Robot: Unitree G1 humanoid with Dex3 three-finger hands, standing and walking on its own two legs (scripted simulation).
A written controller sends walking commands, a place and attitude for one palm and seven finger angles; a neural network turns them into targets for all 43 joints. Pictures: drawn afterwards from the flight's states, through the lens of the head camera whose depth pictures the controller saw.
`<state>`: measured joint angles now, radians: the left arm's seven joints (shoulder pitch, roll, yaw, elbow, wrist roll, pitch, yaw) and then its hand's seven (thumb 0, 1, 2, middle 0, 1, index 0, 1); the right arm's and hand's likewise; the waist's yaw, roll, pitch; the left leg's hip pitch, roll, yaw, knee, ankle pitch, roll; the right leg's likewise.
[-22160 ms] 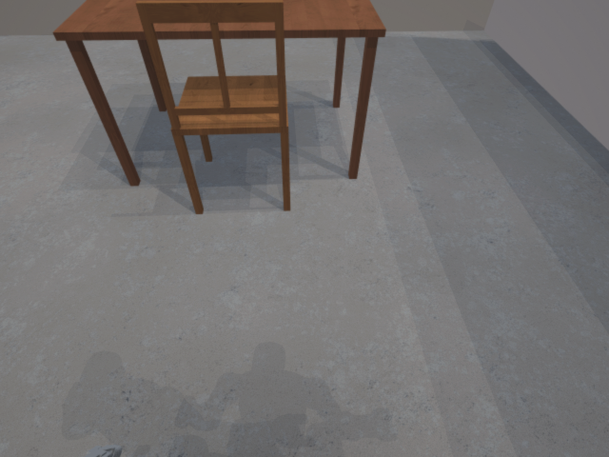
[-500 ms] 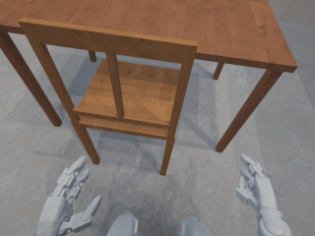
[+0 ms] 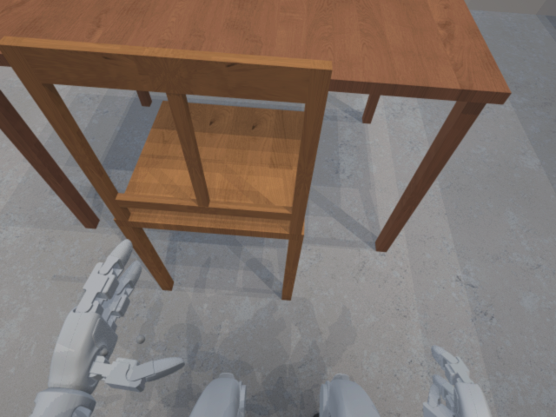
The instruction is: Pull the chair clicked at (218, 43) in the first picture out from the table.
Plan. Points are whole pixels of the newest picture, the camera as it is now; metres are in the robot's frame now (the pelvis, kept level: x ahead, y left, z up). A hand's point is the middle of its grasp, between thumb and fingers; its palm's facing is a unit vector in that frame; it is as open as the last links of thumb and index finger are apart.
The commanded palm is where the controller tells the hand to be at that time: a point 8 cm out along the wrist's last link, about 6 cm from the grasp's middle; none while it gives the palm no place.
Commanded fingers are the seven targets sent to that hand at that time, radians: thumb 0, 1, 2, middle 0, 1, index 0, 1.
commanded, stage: raise the hand toward the chair's back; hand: left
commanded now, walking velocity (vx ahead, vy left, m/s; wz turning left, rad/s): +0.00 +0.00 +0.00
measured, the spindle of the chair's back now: (192, 157) +0.53 +0.18 +0.01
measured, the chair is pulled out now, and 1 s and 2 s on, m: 0.00 0.00 0.00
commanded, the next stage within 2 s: aim the fingers beside a spindle in 1.10 s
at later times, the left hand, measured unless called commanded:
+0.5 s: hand (124, 308) +0.24 +0.20 +0.05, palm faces -0.02 -1.00 -0.08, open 16.9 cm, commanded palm +0.23 +0.26 +0.06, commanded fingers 0.00 -0.50 0.30 -0.06 -0.08 -0.06 -0.08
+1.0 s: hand (127, 296) +0.26 +0.20 +0.06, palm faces -0.02 -1.00 -0.07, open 16.9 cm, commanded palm +0.24 +0.26 +0.06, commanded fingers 0.00 -0.50 0.30 -0.06 -0.08 -0.06 -0.08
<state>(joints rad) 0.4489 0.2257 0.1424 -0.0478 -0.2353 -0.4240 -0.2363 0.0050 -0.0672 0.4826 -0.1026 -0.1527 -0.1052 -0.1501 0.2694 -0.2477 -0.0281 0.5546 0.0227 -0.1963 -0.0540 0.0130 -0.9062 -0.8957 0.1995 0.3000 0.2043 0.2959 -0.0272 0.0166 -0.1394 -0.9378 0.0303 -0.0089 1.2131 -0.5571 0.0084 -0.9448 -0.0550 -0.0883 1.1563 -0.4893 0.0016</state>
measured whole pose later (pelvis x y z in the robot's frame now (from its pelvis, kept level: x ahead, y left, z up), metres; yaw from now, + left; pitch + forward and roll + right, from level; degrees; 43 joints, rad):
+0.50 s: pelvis +0.02 +0.00 +0.01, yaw +1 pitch +15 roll -3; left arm 0.32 0.26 0.21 0.04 -0.26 -0.38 -0.30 -0.01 -0.49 0.30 -0.06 -0.09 -0.07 -0.08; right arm 0.21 -0.22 0.02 0.52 0.02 -0.19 -0.04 0.01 -0.91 -0.90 0.20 0.30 0.21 0.30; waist 0.00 0.02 -0.13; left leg -0.87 0.03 -0.02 1.15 -0.55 0.01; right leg -0.87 -0.05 -0.10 1.09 -0.49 0.00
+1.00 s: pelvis +0.02 +0.00 +0.02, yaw +0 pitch +15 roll -2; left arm 0.29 0.26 0.23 0.11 -0.27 -0.40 -0.32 -0.01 -0.50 0.30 -0.06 -0.09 -0.06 -0.08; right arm 0.24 -0.25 0.00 0.54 0.02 -0.20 -0.04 0.01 -0.91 -0.90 0.20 0.30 0.20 0.30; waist -0.03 0.02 -0.13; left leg -0.84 0.03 -0.01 1.11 -0.54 0.01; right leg -0.85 -0.05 -0.09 1.06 -0.48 0.00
